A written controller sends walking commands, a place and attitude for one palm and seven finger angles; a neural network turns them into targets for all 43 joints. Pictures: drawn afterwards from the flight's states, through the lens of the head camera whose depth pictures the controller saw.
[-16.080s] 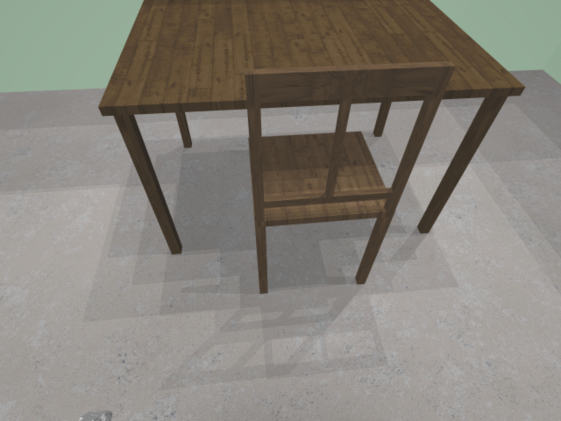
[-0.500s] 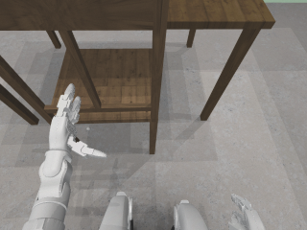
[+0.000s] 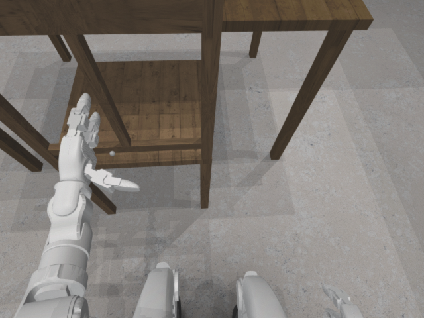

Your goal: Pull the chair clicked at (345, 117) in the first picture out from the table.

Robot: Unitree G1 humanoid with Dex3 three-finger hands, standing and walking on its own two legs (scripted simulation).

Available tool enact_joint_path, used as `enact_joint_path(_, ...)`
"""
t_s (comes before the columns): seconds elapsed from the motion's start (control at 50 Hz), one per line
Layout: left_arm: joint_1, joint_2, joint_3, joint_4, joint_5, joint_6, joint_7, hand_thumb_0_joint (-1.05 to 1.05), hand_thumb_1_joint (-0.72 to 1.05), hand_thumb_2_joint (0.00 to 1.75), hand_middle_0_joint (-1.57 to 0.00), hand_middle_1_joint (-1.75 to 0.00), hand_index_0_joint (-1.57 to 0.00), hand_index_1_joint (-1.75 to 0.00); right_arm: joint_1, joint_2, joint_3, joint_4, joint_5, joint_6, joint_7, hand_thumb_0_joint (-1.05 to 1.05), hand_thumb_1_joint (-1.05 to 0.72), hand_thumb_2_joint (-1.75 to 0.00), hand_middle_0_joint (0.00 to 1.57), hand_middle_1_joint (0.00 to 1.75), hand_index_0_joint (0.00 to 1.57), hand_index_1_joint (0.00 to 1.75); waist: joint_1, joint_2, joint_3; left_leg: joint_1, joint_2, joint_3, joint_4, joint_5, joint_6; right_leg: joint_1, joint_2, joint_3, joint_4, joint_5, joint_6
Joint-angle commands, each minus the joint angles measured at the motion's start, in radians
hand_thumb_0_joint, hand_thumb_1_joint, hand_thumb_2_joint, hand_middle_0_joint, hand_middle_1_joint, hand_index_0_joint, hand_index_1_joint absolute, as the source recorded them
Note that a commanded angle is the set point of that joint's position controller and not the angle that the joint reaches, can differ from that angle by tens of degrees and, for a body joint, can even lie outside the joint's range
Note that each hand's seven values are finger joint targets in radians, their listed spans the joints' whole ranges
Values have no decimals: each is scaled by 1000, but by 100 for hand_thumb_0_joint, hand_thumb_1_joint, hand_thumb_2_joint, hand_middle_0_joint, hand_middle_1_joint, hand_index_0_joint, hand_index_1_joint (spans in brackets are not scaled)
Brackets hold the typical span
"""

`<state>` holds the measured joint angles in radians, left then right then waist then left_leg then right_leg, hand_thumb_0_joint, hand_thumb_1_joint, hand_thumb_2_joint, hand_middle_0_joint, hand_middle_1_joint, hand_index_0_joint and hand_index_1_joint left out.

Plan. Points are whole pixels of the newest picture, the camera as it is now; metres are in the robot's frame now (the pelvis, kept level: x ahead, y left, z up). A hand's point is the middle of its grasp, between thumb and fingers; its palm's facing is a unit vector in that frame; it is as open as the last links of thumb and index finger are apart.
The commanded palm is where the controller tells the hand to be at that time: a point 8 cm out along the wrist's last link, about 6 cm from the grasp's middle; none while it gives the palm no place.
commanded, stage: push the fingers through the gap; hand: left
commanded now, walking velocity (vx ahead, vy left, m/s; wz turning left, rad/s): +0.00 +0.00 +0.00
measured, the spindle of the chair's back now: (106, 102) +0.51 +0.21 +0.05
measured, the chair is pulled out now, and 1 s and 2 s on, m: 0.00 0.00 0.00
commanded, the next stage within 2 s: hook a spindle and tug to test in 1.08 s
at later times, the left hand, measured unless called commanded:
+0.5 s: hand (115, 132) +0.45 +0.19 +0.03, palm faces +0.06 -1.00 -0.03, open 16.9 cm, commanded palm +0.43 +0.23 +0.03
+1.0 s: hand (120, 124) +0.47 +0.18 +0.03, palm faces +0.07 -1.00 -0.04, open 16.9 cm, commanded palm +0.45 +0.23 +0.03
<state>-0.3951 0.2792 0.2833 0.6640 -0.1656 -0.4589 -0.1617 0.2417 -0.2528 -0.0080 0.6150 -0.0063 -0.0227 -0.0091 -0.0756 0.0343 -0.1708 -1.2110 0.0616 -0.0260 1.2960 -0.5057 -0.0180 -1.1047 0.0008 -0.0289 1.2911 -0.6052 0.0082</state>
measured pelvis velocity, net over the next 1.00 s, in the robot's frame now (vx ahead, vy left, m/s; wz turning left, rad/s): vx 0.00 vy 0.01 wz -0.02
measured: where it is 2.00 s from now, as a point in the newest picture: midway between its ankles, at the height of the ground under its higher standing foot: outside the picture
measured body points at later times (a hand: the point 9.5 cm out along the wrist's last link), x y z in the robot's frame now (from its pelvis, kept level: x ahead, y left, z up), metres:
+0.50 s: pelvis +0.00 +0.01 +0.00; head +0.14 +0.02 +0.43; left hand +0.44 +0.24 +0.03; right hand +0.07 -0.26 -0.12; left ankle +0.05 +0.13 -0.61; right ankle +0.00 -0.13 -0.61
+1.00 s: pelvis +0.00 +0.01 +0.00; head +0.15 +0.02 +0.42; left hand +0.46 +0.24 +0.03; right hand +0.05 -0.26 -0.13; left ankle +0.05 +0.13 -0.61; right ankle +0.00 -0.13 -0.61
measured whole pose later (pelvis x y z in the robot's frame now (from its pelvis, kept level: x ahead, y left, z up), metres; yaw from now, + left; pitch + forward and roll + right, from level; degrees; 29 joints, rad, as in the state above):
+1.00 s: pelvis +0.00 +0.01 +0.00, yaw -1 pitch +27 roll -3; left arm -0.68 0.35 0.37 0.96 -0.09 -0.50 -0.14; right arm 0.29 -0.25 0.00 0.64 -0.03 0.07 0.02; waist -0.12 0.04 -0.16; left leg -1.27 0.07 -0.02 1.31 -0.51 -0.01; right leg -1.17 0.01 -0.02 1.30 -0.60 0.02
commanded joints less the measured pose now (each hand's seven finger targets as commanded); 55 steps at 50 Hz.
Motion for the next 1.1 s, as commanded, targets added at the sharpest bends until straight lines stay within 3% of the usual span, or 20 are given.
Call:
enact_joint_path(0.0,-332,161,21,-151,-6,-75,1,0,-50,30,-6,-8,-6,-8,83,-149,-53,-83,1,-30,-10,0,-90,-90,20,30,20,30,-28,28,-403,393,-37,0,-127,266,35,113,28,-1,-191,315,-31)
enact_joint_path(0.08,-388,204,55,-106,0,-78,-2,0,-50,30,-6,-8,-6,-8,98,-155,-55,-69,-4,-23,-12,0,-90,-90,20,30,20,30,-27,19,-422,382,-37,2,-123,261,36,128,25,4,-195,314,-30)
enact_joint_path(0.14,-435,213,58,-119,4,-90,-2,0,-50,30,-6,-8,-6,-8,106,-154,-54,-64,-8,-22,-9,0,-90,-90,20,30,20,30,-25,71,-460,432,-34,-5,-122,302,31,112,25,-3,-183,332,-33)
enact_joint_path(0.2,-433,244,88,-52,12,-87,1,0,-50,30,-6,-8,-6,-8,119,-160,-53,-58,-9,-14,-10,0,-90,-90,20,30,20,30,-29,25,-441,394,-34,-5,-116,295,35,112,29,-3,-178,330,-32)
enact_joint_path(0.24,-472,231,74,-65,18,-90,4,0,-50,30,-6,-8,-6,-8,122,-158,-55,-56,-11,-9,-6,0,-90,-90,20,30,20,30,-29,67,-460,427,-32,-8,-119,307,31,97,27,-7,-178,330,-33)
enact_joint_path(0.26,-476,219,64,-59,18,-88,3,0,-50,30,-6,-8,-6,-8,125,-157,-54,-58,-12,-7,-3,0,-90,-90,20,30,20,30,-33,69,-463,435,-33,-9,-120,311,31,98,29,-9,-179,332,-33)
enact_joint_path(0.28,-461,250,96,-38,18,-85,8,0,-50,30,-6,-8,-6,-8,130,-161,-55,-55,-14,-2,-3,0,-90,-90,20,30,20,30,-26,40,-462,419,-33,-7,-118,316,33,117,29,-6,-183,344,-33)
enact_joint_path(0.32,-484,244,85,-61,22,-92,6,0,-50,30,-6,-8,-6,-8,131,-160,-56,-59,-14,1,-2,0,-90,-90,20,30,20,30,-27,73,-492,451,-30,-11,-118,343,30,102,29,-9,-173,355,-34)
enact_joint_path(0.4,-527,236,77,20,29,-86,12,0,-50,30,-6,-8,-6,-8,144,-162,-54,-45,-14,10,0,0,-90,-90,20,30,20,30,-55,28,-423,422,-28,-19,-119,303,33,64,33,-15,-182,314,-32)
enact_joint_path(0.48,-582,239,77,7,40,-102,17,0,-50,30,-6,-8,-6,-8,149,-162,-56,-47,-21,16,5,0,-90,-90,20,30,20,30,-45,82,-476,465,-29,-22,-117,326,29,55,30,-16,-176,315,-36)
enact_joint_path(0.56,-639,249,84,54,52,-104,28,0,-50,30,-6,-8,-6,-8,161,-163,-54,-35,-27,27,7,0,-90,-90,20,30,20,30,-63,59,-473,450,-28,-25,-107,323,33,44,32,-18,-173,314,-33)
enact_joint_path(0.62,-622,289,118,84,63,-105,29,0,-50,30,-6,-8,-6,-8,166,-164,-52,-41,-28,37,10,0,-90,-90,20,30,20,30,-48,72,-490,445,-29,-21,-105,344,31,61,33,-14,-164,336,-35)
enact_joint_path(0.68,-651,296,121,129,70,-101,25,0,-50,30,-6,-8,-6,-8,170,-163,-49,-41,-29,49,12,0,-90,-90,20,30,20,30,-62,42,-455,401,-29,-15,-100,311,37,66,35,-11,-172,323,-32)
enact_joint_path(0.74,-661,277,108,97,62,-109,18,0,-50,30,-6,-8,-6,-8,171,-161,-51,-48,-30,53,17,0,-90,-90,20,30,20,30,-54,89,-501,444,-29,-15,-98,339,35,61,35,-10,-168,340,-34)
enact_joint_path(0.76,-648,302,128,100,60,-109,17,0,-50,30,-6,-8,-6,-8,174,-167,-52,-48,-30,57,16,0,-90,-90,20,30,20,30,-53,65,-503,442,-27,-18,-100,336,34,68,36,-12,-169,338,-34)
enact_joint_path(0.9,-672,278,103,79,62,-109,23,0,-50,30,-6,-8,-6,-8,180,-165,-53,-43,-28,68,16,0,-90,-90,20,30,20,30,-70,65,-489,434,-27,-18,-101,328,38,63,37,-10,-172,339,-31)
enact_joint_path(0.96,-671,317,131,72,66,-119,30,0,-50,30,-6,-8,-6,-8,178,-164,-51,-41,-29,69,13,0,-90,-90,20,30,20,30,-57,75,-501,424,-30,-10,-100,329,36,91,36,-4,-174,350,-31)
enact_joint_path(1.0,-673,285,105,70,66,-123,29,0,-50,30,-6,-8,-6,-8,177,-160,-51,-40,-29,67,15,0,-90,-90,20,30,20,30,-67,76,-497,430,-30,-13,-99,331,38,83,38,-5,-175,352,-31)
enact_joint_path(1.02,-657,310,130,83,67,-124,31,0,-50,30,-6,-8,-6,-8,179,-163,-51,-35,-30,68,14,0,-90,-90,20,30,20,30,-59,69,-496,425,-29,-13,-99,338,37,93,37,-7,-173,360,-31)
enact_joint_path(1.08,-635,290,110,79,65,-120,25,0,-50,30,-6,-8,-6,-8,172,-160,-51,-40,-28,73,16,0,-90,-90,20,30,20,30,-57,84,-492,431,-30,-8,-103,343,34,100,37,-6,-177,370,-31)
